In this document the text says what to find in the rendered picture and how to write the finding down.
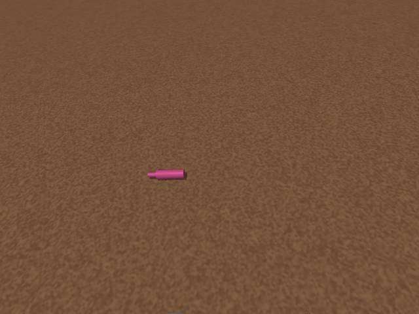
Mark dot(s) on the bottle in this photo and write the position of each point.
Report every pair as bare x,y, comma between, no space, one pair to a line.
168,174

